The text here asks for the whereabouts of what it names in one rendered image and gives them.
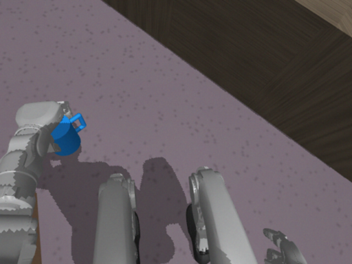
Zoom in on left robot hand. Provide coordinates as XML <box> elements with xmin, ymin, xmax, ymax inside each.
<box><xmin>15</xmin><ymin>101</ymin><xmax>73</xmax><ymax>153</ymax></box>

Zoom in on right robot foot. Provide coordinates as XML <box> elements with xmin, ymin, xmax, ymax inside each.
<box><xmin>186</xmin><ymin>204</ymin><xmax>210</xmax><ymax>264</ymax></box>

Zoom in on right robot hand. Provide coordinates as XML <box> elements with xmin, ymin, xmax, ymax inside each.
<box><xmin>263</xmin><ymin>228</ymin><xmax>307</xmax><ymax>264</ymax></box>

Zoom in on left robot arm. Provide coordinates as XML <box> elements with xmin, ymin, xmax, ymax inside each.
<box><xmin>0</xmin><ymin>124</ymin><xmax>51</xmax><ymax>264</ymax></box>

